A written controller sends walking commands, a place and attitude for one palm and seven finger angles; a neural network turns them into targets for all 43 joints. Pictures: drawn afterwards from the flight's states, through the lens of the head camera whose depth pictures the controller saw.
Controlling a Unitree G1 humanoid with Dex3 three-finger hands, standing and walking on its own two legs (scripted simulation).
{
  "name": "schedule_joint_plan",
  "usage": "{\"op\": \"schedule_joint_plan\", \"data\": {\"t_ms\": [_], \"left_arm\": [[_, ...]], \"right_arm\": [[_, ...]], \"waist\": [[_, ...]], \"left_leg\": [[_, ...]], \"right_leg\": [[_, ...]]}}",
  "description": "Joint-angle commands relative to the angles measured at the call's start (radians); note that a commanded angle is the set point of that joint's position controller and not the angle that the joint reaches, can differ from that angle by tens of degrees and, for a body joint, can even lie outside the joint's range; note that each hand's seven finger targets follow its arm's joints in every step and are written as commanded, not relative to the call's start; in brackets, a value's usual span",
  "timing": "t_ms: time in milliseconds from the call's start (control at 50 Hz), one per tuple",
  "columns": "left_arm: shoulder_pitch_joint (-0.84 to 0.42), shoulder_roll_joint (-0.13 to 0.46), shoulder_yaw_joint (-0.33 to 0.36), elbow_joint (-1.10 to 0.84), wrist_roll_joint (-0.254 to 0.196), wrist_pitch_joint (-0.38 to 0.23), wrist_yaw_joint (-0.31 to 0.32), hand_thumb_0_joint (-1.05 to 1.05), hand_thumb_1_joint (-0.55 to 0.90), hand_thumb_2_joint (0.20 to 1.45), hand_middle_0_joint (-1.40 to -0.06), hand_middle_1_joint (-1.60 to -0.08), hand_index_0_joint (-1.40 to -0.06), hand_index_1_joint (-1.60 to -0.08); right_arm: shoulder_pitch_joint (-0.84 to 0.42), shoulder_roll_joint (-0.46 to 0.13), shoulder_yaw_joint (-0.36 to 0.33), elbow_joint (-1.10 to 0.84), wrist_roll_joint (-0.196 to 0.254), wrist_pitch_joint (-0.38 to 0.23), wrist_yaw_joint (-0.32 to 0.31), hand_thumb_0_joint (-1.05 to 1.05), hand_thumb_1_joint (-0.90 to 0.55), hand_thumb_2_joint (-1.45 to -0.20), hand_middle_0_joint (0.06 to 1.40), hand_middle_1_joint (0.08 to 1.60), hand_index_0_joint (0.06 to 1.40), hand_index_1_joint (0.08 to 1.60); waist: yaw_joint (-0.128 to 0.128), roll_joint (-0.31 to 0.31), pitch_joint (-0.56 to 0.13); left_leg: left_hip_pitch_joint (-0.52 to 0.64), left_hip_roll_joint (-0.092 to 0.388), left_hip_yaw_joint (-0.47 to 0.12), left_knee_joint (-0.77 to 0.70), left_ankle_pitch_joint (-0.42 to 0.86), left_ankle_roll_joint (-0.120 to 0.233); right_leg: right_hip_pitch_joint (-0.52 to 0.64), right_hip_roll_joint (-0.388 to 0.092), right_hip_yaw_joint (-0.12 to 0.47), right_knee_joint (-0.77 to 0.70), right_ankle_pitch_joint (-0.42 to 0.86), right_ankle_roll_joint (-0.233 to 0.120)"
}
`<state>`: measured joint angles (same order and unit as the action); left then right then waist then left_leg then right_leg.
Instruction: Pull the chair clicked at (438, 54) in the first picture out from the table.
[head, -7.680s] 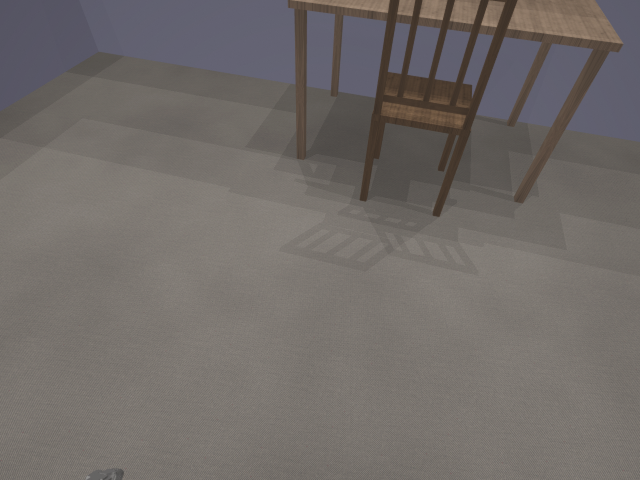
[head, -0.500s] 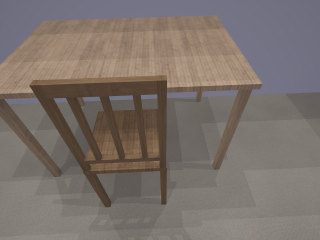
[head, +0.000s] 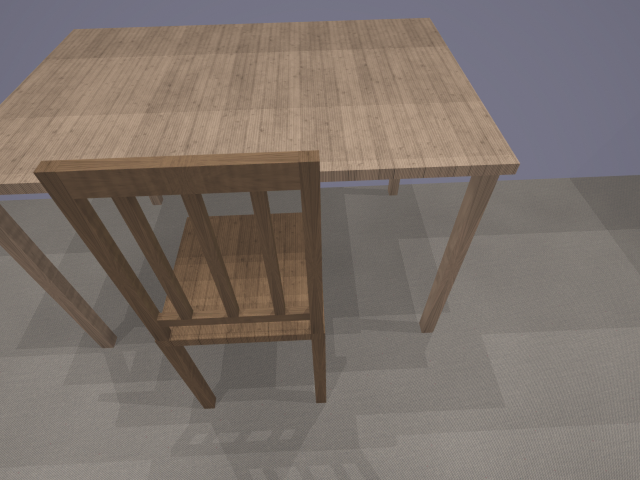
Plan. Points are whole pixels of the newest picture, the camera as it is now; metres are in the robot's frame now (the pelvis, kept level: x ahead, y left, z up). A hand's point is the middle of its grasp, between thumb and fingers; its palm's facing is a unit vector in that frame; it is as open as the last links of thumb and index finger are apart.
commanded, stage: look again from close up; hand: left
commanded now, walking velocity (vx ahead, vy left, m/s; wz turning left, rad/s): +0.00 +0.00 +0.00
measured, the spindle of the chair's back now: (215, 262) +0.46 +0.22 -0.06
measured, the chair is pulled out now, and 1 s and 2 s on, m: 0.00 0.00 0.00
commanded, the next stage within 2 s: raise the hand toward the chair's back in 0.24 s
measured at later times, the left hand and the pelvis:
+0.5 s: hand out of the picture +0.13 +0.18 -0.08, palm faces +0.26 -0.95 -0.18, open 7.5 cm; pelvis -0.01 -0.01 -0.01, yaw +2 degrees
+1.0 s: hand (192, 465) +0.15 +0.17 -0.06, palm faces +0.09 -0.99 -0.05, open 11.3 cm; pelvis -0.05 -0.02 -0.12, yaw +4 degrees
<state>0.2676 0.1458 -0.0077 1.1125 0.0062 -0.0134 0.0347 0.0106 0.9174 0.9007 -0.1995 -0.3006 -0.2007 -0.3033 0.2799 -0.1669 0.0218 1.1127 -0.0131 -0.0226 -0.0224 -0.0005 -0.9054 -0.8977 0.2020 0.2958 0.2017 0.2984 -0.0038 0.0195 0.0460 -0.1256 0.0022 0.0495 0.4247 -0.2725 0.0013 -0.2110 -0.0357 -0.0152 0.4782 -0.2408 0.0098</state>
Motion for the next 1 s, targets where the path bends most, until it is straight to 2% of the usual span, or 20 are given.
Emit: {"op": "schedule_joint_plan", "data": {"t_ms": [0, 300, 320, 340, 360, 380, 400, 420, 440, 480, 520, 580, 600, 620, 640, 720, 800, 860, 920, 980], "left_arm": [[0.06, 0.114, 0.016, -0.026, 0.003, -0.016, 0.001, 0.0, 0.9, 0.9, -0.2, -0.3, -0.2, -0.3], [0.084, 0.097, 0.015, -0.015, 0.004, -0.016, 0.003, 0.0, 0.9, 0.9, -0.2, -0.3, -0.2, -0.3], [0.157, 0.132, 0.022, 0.023, 0.013, -0.037, 0.041, 0.0, 0.9, 0.9, -0.2, -0.3, -0.2, -0.3], [-0.621, 0.306, 0.081, -1.525, -0.205, -0.263, 0.027, 0.0, 0.877, 0.89, -0.198, -0.296, -0.198, -0.296], [-0.184, 0.225, 0.089, -1.236, -0.109, -0.203, 0.083, 0.0, 0.853, 0.88, -0.195, -0.293, -0.195, -0.293], [0.126, -0.058, -0.07, -0.936, -0.124, -0.074, 0.102, 0.0, 0.83, 0.87, -0.193, -0.289, -0.193, -0.289], [0.113, -0.12, -0.111, -0.979, -0.16, -0.053, 0.086, 0.0, 0.807, 0.86, -0.191, -0.285, -0.191, -0.285], [-0.053, -0.025, -0.078, -1.144, -0.172, -0.128, 0.08, 0.0, 0.783, 0.85, -0.188, -0.282, -0.188, -0.282], [-0.028, 0.035, -0.008, -1.145, -0.167, -0.187, 0.068, 0.0, 0.76, 0.84, -0.186, -0.278, -0.186, -0.278], [0.074, -0.002, 0.029, -1.012, -0.16, -0.301, 0.015, 0.0, 0.713, 0.82, -0.181, -0.271, -0.181, -0.271], [0.277, -0.041, 0.062, -0.906, -0.185, -0.444, -0.088, 0.0, 0.667, 0.8, -0.177, -0.263, -0.177, -0.263], [0.336, 0.024, 0.152, -0.945, -0.215, -0.686, -0.249, 0.0, 0.597, 0.77, -0.17, -0.252, -0.17, -0.252], [0.39, 0.072, 0.211, -0.91, -0.208, -0.688, -0.268, 0.0, 0.573, 0.76, -0.167, -0.249, -0.167, -0.249], [0.368, 0.063, 0.172, -0.988, -0.206, -0.66, -0.284, 0.0, 0.55, 0.75, -0.165, -0.245, -0.165, -0.245], [0.33, 0.061, 0.153, -1.048, -0.205, -0.616, -0.288, 0.0, 0.527, 0.74, -0.163, -0.241, -0.163, -0.241], [0.162, 0.116, 0.155, -1.391, -0.211, -0.504, -0.209, 0.0, 0.433, 0.7, -0.153, -0.227, -0.153, -0.227], [0.032, 0.115, 0.119, -1.584, -0.195, -0.562, -0.171, 0.0, 0.34, 0.66, -0.144, -0.212, -0.144, -0.212], [0.047, 0.096, 0.089, -1.487, -0.206, -0.571, -0.225, 0.0, 0.27, 0.63, -0.137, -0.201, -0.137, -0.201], [0.075, 0.108, 0.1, -1.379, -0.23, -0.498, -0.295, 0.0, 0.2, 0.6, -0.13, -0.19, -0.13, -0.19], [0.147, 0.157, 0.181, -1.367, -0.258, -0.393, -0.313, 0.0, 0.13, 0.57, -0.123, -0.179, -0.123, -0.179]], "right_arm": [[0.065, -0.073, -0.016, -0.013, 0.003, -0.013, -0.007, 0.0, -0.9, -0.9, 0.2, 0.3, 0.2, 0.3], [0.073, -0.053, -0.016, 0.004, 0.004, -0.009, -0.009, 0.0, -0.9, -0.9, 0.2, 0.3, 0.2, 0.3], [-0.037, -0.109, -0.035, -0.062, 0.012, -0.015, 0.001, 0.0, -0.9, -0.9, 0.2, 0.3, 0.2, 0.3], [-0.023, -0.272, -0.046, -0.425, 0.061, -0.16, -0.051, 0.0, -0.9, -0.9, 0.2, 0.3, 0.2, 0.3], [-0.103, -0.179, -0.043, -0.375, 0.039, -0.241, -0.083, 0.0, -0.9, -0.9, 0.2, 0.3, 0.2, 0.3], [-0.084, -0.131, -0.042, -0.343, 0.063, -0.266, -0.08, 0.0, -0.9, -0.9, 0.2, 0.3, 0.2, 0.3], [-0.043, -0.158, -0.049, -0.361, 0.073, -0.284, -0.074, 0.0, -0.9, -0.9, 0.2, 0.3, 0.2, 0.3], [-0.089, -0.198, -0.047, -0.424, 0.069, -0.315, -0.073, 0.0, -0.9, -0.9, 0.2, 0.3, 0.2, 0.3], [-0.085, -0.21, -0.068, -0.452, 0.05, -0.335, -0.075, 0.0, -0.9, -0.9, 0.2, 0.3, 0.2, 0.3], [-0.094, -0.2, -0.084, -0.499, 0.018, -0.355, -0.06, 0.0, -0.9, -0.9, 0.2, 0.3, 0.2, 0.3], [-0.11, -0.178, -0.097, -0.556, 0.012, -0.364, -0.017, 0.0, -0.9, -0.9, 0.2, 0.3, 0.2, 0.3], [-0.161, -0.178, -0.125, -0.632, 0.003, -0.348, 0.035, 0.0, -0.9, -0.9, 0.2, 0.3, 0.2, 0.3], [-0.156, -0.178, -0.135, -0.658, 0.005, -0.327, 0.045, 0.0, -0.9, -0.9, 0.2, 0.3, 0.2, 0.3], [-0.187, -0.187, -0.13, -0.713, 0.01, -0.309, 0.049, 0.0, -0.9, -0.9, 0.2, 0.3, 0.2, 0.3], [-0.207, -0.18, -0.125, -0.754, 0.022, -0.289, 0.047, 0.0, -0.9, -0.9, 0.2, 0.3, 0.2, 0.3], [-0.173, -0.179, -0.116, -0.838, 0.026, -0.239, 0.011, 0.0, -0.9, -0.9, 0.2, 0.3, 0.2, 0.3], [-0.102, -0.169, -0.098, -0.8, 0.005, -0.231, -0.009, 0.0, -0.9, -0.9, 0.2, 0.3, 0.2, 0.3], [-0.102, -0.174, -0.085, -0.759, 0.007, -0.248, -0.019, 0.0, -0.9, -0.9, 0.2, 0.3, 0.2, 0.3], [-0.118, -0.183, -0.076, -0.75, 0.024, -0.256, -0.033, 0.0, -0.9, -0.9, 0.2, 0.3, 0.2, 0.3], [-0.131, -0.173, -0.078, -0.761, 0.04, -0.251, -0.041, 0.0, -0.9, -0.9, 0.2, 0.3, 0.2, 0.3]], "waist": [[0.002, -0.021, 0.017], [0.005, -0.039, 0.036], [0.047, -0.125, 0.031], [-0.076, 0.107, -0.474], [0.018, 0.219, -0.436], [-0.015, 0.121, -0.213], [-0.025, 0.037, -0.099], [-0.057, -0.043, -0.015], [-0.055, -0.127, -0.049], [-0.031, -0.248, -0.048], [0.045, -0.226, -0.094], [0.082, -0.16, -0.227], [0.111, -0.098, -0.263], [0.113, -0.04, -0.297], [0.108, -0.056, -0.308], [0.056, 0.019, -0.399], [-0.02, 0.049, -0.443], [-0.049, 0.027, -0.399], [-0.042, -0.019, -0.394], [0.009, -0.036, -0.466]], "left_leg": [[-0.048, 0.09, -0.067, -0.088, 0.157, 0.02], [-0.044, 0.091, -0.063, -0.097, 0.126, 0.016], [-0.13, 0.111, -0.027, 0.116, 0.155, -0.011], [0.099, -0.008, -0.034, -0.017, 0.224, 0.024], [0.09, 0.013, -0.005, -0.015, 0.297, 0.028], [-0.05, 0.02, -0.019, 0.002, 0.219, 0.017], [-0.123, 0.02, -0.039, 0.016, 0.131, 0.011], [-0.176, 0.01, -0.067, 0.05, 0.03, 0.021], [-0.217, 0.0, -0.062, 0.093, -0.033, 0.023], [-0.372, -0.016, -0.057, 0.212, -0.089, 0.016], [-0.505, -0.027, -0.042, 0.321, -0.091, -0.005], [-0.675, -0.041, -0.021, 0.509, -0.031, -0.016], [-0.708, -0.046, -0.012, 0.536, -0.015, -0.014], [-0.722, -0.054, 0.006, 0.547, -0.027, -0.007], [-0.732, -0.058, 0.011, 0.544, -0.099, -0.001], [-0.73, -0.039, -0.024, 0.598, -0.1, 0.02], [-0.678, -0.01, -0.068, 0.676, 0.005, 0.029], [-0.736, -0.007, -0.079, 0.707, -0.059, 0.028], [-0.794, -0.011, -0.085, 0.7, -0.144, 0.027], [-0.792, -0.019, -0.081, 0.66, -0.12, 0.026]], "right_leg": [[0.025, -0.07, 0.078, -0.082, 0.185, -0.044], [0.018, -0.065, 0.079, -0.11, 0.148, -0.045], [0.041, -0.125, 0.114, -0.079, 0.555, -0.023], [0.143, -0.034, 0.066, 0.005, 0.364, -0.036], [0.106, 0.018, 0.022, 0.043, 0.176, -0.06], [-0.008, 0.016, -0.038, 0.027, 0.105, -0.037], [-0.075, 0.009, -0.06, 0.014, 0.055, -0.023], [-0.159, 0.015, -0.057, 0.017, -0.029, -0.014], [-0.215, 0.018, -0.065, 0.032, -0.124, -0.01], [-0.355, 0.019, -0.075, 0.118, -0.239, -0.007], [-0.403, 0.015, -0.065, 0.238, -0.247, -0.023], [-0.438, 0.021, -0.039, 0.452, -0.063, -0.042], [-0.424, 0.016, -0.022, 0.497, -0.024, -0.052], [-0.429, 0.013, -0.012, 0.515, -0.024, -0.052], [-0.448, 0.013, -0.002, 0.492, -0.122, -0.047], [-0.487, 0.026, 0.025, 0.514, -0.141, -0.04], [-0.575, 0.043, -0.009, 0.576, -0.015, -0.036], [-0.621, 0.042, -0.007, 0.558, -0.096, -0.03], [-0.606, 0.041, 0.009, 0.522, -0.229, -0.026], [-0.499, 0.03, 0.02, 0.492, -0.226, -0.022]]}}
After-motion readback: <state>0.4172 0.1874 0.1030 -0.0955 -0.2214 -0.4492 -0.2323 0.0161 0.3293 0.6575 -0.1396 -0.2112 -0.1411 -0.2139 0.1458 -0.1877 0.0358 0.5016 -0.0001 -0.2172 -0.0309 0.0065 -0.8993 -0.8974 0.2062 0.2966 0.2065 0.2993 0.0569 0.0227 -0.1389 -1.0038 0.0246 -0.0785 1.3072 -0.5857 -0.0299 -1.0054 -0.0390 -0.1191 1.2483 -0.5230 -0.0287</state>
